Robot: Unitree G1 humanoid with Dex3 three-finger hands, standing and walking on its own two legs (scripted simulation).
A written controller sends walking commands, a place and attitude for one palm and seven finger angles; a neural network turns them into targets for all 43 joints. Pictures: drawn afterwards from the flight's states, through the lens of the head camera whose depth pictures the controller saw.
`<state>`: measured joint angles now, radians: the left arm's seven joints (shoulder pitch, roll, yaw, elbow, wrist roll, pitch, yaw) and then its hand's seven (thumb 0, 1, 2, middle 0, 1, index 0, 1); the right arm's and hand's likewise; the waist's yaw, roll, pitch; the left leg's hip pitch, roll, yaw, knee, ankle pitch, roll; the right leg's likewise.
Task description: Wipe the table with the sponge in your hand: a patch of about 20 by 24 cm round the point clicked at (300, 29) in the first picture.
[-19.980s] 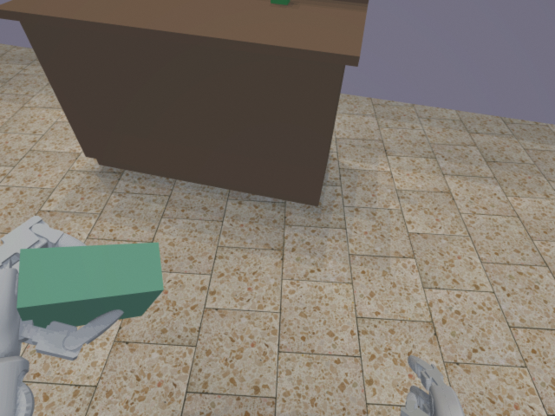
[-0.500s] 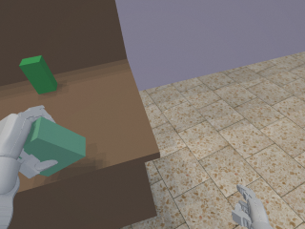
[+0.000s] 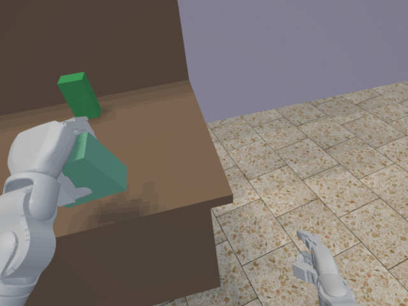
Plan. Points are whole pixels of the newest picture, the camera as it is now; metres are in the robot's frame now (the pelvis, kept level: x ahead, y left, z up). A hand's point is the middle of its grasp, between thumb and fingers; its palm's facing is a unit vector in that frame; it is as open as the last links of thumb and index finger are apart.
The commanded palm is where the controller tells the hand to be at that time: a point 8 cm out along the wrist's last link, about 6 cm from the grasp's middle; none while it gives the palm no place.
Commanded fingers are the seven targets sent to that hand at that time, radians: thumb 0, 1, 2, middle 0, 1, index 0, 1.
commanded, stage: turn the palm down, sponge in hand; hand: left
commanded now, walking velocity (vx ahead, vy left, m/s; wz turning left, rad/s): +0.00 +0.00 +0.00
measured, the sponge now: (84, 178) +0.25 +0.27 +0.16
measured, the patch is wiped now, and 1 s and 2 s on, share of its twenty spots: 0.00 0.00 0.00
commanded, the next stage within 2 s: move the sponge above the wiping area in 0.62 s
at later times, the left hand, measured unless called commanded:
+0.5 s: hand (80, 161) +0.25 +0.25 +0.21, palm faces +0.28 -0.04 -0.96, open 9.6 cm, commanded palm +0.19 +0.25 +0.28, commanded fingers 0.00 0.10 1.30 -1.20 -1.60 -1.20 -1.60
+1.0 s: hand (70, 160) +0.25 +0.27 +0.21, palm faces +0.26 -0.04 -0.96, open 9.6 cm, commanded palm +0.20 +0.26 +0.27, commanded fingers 0.00 0.10 1.30 -1.20 -1.60 -1.20 -1.60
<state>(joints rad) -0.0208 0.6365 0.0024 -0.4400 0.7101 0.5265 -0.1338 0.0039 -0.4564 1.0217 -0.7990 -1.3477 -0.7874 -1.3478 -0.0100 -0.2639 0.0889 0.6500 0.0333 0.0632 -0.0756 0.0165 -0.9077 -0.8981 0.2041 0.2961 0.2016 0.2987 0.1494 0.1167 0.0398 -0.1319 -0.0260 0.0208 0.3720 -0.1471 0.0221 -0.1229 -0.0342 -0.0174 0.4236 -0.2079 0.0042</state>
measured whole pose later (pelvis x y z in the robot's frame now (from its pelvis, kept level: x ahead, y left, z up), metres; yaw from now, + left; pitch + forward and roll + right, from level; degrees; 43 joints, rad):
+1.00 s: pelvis +0.01 -0.03 +0.00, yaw -1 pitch -6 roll +1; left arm 0.01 0.64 0.05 -0.35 0.78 0.53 -0.11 0.01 -0.45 1.02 -0.79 -1.36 -0.78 -1.36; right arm 0.00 -0.28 0.06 0.67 0.04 0.08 -0.06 0.02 -0.91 -0.90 0.20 0.30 0.20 0.30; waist 0.14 0.14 0.01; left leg -0.11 0.01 0.02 0.39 -0.17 -0.01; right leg -0.11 0.00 -0.02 0.45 -0.24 -0.03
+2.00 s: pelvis +0.01 -0.02 +0.00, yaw +0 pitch -4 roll +1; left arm -0.09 0.61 -0.02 -0.10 0.85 0.48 -0.17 0.01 -0.45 1.03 -0.78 -1.37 -0.77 -1.37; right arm 0.04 -0.29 0.07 0.69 0.04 0.08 -0.07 0.02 -0.91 -0.90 0.20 0.30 0.20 0.30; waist 0.11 0.13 0.01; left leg -0.13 -0.01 0.01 0.36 -0.16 0.00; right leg -0.12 -0.01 -0.02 0.42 -0.22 -0.02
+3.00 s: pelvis +0.02 -0.01 +0.00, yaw +1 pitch -4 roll +0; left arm -0.06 0.63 0.02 -0.07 0.85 0.43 -0.17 0.01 -0.45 1.03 -0.78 -1.37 -0.77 -1.37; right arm 0.05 -0.29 0.06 0.69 0.04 0.08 -0.08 0.02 -0.91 -0.90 0.20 0.30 0.20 0.30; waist 0.12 0.12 0.01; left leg -0.13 -0.02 0.00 0.36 -0.17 0.01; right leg -0.10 -0.02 -0.03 0.39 -0.22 0.00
